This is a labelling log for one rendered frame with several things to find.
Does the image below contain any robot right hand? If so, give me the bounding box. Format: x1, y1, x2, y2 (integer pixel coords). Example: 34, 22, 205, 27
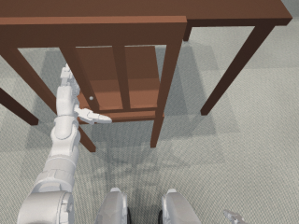
223, 209, 249, 224

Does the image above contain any robot left hand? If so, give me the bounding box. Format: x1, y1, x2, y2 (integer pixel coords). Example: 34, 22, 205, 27
56, 64, 112, 125

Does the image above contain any chair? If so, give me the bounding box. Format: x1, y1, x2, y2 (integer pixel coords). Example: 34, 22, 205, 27
0, 16, 188, 153

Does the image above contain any robot thigh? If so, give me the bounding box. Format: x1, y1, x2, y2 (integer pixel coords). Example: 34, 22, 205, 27
93, 191, 128, 224
161, 192, 202, 224

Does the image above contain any left robot thigh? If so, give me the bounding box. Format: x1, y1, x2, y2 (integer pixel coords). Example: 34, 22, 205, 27
93, 191, 128, 224

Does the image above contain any table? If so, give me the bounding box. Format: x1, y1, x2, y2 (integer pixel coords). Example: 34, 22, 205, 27
0, 0, 292, 126

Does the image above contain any left robot forearm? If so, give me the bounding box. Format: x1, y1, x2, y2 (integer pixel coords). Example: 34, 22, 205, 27
17, 115, 81, 224

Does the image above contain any right robot thigh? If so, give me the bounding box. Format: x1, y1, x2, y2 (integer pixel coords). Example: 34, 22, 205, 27
161, 192, 202, 224

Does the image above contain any robot left upper arm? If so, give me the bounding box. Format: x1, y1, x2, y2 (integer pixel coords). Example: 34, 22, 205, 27
19, 190, 75, 224

